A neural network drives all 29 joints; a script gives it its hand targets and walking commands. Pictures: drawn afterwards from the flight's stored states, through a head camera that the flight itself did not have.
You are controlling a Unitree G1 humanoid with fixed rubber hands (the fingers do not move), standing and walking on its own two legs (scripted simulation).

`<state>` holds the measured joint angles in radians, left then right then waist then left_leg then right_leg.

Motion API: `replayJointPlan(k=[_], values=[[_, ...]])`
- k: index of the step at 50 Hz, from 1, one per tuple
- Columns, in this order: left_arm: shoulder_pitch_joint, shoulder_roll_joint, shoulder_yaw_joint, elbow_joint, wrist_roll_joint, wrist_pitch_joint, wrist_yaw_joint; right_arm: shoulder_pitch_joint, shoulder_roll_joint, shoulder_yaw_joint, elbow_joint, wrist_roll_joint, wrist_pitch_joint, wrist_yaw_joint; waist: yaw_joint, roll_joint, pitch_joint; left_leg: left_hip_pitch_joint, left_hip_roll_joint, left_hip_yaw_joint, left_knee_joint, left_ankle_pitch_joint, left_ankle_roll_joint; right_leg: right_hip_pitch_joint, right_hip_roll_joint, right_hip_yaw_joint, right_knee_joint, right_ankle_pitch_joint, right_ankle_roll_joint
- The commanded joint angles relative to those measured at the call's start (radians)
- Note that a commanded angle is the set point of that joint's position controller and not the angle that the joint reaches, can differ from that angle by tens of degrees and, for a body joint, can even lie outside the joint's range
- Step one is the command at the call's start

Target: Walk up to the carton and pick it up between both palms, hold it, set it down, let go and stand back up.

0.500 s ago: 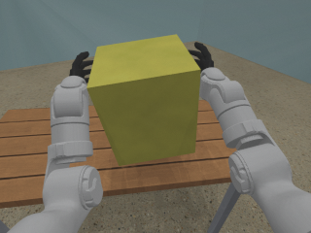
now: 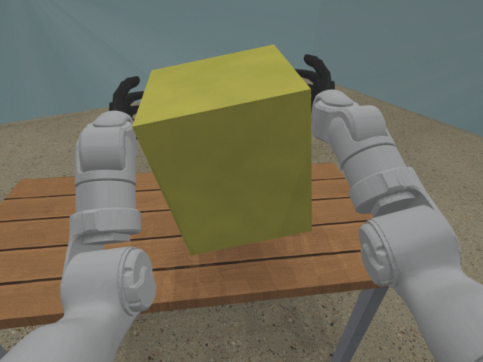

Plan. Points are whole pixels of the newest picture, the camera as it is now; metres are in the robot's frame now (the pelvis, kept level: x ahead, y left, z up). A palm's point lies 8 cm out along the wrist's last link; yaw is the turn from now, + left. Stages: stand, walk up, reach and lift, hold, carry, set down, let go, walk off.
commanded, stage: hold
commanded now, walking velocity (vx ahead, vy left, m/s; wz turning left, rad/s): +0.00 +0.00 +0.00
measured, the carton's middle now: (231, 150) +0.38 +0.00 +0.24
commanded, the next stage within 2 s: none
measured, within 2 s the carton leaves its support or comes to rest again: neither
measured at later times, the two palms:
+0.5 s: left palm (121, 125) +0.37 +0.17 +0.29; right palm (318, 105) +0.38 -0.13 +0.32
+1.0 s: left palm (121, 121) +0.37 +0.17 +0.30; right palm (319, 102) +0.38 -0.13 +0.32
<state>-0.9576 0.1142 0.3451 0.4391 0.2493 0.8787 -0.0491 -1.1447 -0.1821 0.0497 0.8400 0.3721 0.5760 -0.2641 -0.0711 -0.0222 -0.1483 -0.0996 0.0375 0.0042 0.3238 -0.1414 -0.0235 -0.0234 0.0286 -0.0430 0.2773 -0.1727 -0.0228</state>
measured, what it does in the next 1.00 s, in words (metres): stands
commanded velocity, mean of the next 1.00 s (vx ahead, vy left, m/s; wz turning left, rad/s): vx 0.00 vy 0.00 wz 0.00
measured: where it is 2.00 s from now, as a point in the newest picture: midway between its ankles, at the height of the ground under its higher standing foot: outside the picture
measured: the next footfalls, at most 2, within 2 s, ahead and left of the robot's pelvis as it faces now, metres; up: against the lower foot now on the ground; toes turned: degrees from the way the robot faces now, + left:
none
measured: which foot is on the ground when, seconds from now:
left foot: down 0.00-1.00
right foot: down 0.00-1.00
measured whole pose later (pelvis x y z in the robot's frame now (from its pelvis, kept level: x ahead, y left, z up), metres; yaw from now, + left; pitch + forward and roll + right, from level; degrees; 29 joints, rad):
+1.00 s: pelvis +0.00 +0.00 +0.00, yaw +0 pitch -4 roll -1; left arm -0.98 0.12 0.34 0.46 0.25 0.87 -0.04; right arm -1.15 -0.19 0.06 0.86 0.39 0.58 -0.26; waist -0.07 -0.03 -0.16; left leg -0.11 0.04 0.00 0.34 -0.15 -0.02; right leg -0.02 0.03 -0.04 0.27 -0.17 -0.02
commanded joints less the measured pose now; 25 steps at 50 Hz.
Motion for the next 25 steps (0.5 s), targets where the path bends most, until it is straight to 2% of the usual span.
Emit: replayJointPlan(k=[1, 3, 5, 7, 11, 15, 17, 18, 20, 22, 25], values=[[-0.751, -0.522, -0.312, -0.127, -0.171, -0.1, -0.145, -0.643, 0.624, 0.143, -0.185, 0.153, 0.013, 0.131, -0.012, 0.04, -0.231, 0.075, -0.072, 0.006, -0.022, 0.115, -0.007, 0.009, 0.038, 0.039, -0.041, 0.133, 0.066], [-0.759, -0.512, -0.294, -0.11, -0.168, -0.102, -0.146, -0.644, 0.62, 0.14, -0.167, 0.15, 0.015, 0.134, -0.003, 0.024, -0.237, 0.064, -0.07, 0.008, -0.031, 0.097, -0.002, 0.015, 0.038, 0.038, -0.043, 0.109, 0.064], [-0.763, -0.518, -0.3, -0.09, -0.166, -0.103, -0.147, -0.659, 0.617, 0.138, -0.165, 0.151, 0.01, 0.137, 0.005, 0.042, -0.235, 0.05, -0.069, 0.007, -0.037, 0.078, -0.005, 0.009, 0.037, 0.038, -0.046, 0.081, 0.059], [-0.742, -0.522, -0.289, -0.062, -0.164, -0.104, -0.146, -0.668, 0.618, 0.132, -0.177, 0.146, 0.005, 0.135, -0.001, 0.029, -0.231, 0.059, -0.07, 0.007, -0.026, 0.104, -0.002, 0.01, 0.038, 0.039, -0.045, 0.12, 0.062], [-0.73, -0.543, -0.317, -0.144, -0.177, -0.104, -0.144, -0.648, 0.614, 0.158, -0.218, 0.182, 0.001, 0.127, -0.013, 0.055, -0.315, 0.113, -0.072, 0.001, 0.009, 0.218, -0.022, 0.058, 0.044, 0.036, -0.027, 0.226, 0.065], [-0.734, -0.526, -0.321, -0.168, -0.18, -0.1, -0.14, -0.64, 0.618, 0.176, -0.251, 0.196, 0.002, 0.122, -0.01, 0.056, -0.299, 0.108, -0.077, 0.0, 0.012, 0.216, -0.02, 0.042, 0.042, 0.032, -0.026, 0.23, 0.078], [-0.729, -0.534, -0.32, -0.167, -0.173, -0.096, -0.139, -0.623, 0.609, 0.164, -0.236, 0.186, 0.006, 0.124, -0.017, 0.071, -0.265, 0.112, -0.077, 0.0, 0.006, 0.197, -0.023, 0.031, 0.04, 0.033, -0.031, 0.209, 0.074], [-0.725, -0.526, -0.307, -0.161, -0.166, -0.094, -0.142, -0.62, 0.616, 0.165, -0.228, 0.184, 0.008, 0.124, -0.012, 0.058, -0.245, 0.101, -0.077, 0.001, 0.003, 0.195, -0.018, 0.026, 0.04, 0.032, -0.033, 0.205, 0.075], [-0.698, -0.526, -0.302, -0.184, -0.159, -0.088, -0.143, -0.608, 0.61, 0.188, -0.252, 0.193, 0.012, 0.123, -0.005, 0.047, -0.275, 0.124, -0.076, 0.0, 0.011, 0.243, -0.02, 0.059, 0.046, 0.033, -0.025, 0.261, 0.078], [-0.684, -0.538, -0.323, -0.211, -0.164, -0.082, -0.144, -0.614, 0.603, 0.195, -0.291, 0.21, 0.011, 0.119, -0.006, 0.065, -0.292, 0.138, -0.075, -0.005, 0.026, 0.291, -0.032, 0.07, 0.049, 0.03, -0.015, 0.3, 0.076], [-0.701, -0.537, -0.327, -0.2, -0.169, -0.079, -0.146, -0.627, 0.611, 0.184, -0.293, 0.19, 0.014, 0.119, -0.011, 0.037, -0.256, 0.117, -0.074, 0.002, 0.008, 0.221, -0.021, 0.047, 0.048, 0.031, -0.032, 0.226, 0.076]])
